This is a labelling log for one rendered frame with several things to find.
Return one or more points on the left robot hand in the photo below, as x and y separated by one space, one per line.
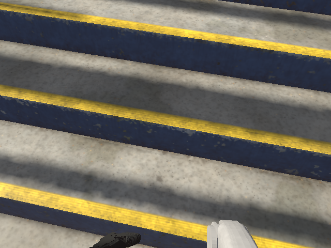
121 240

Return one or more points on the right robot thigh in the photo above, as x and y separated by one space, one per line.
229 234

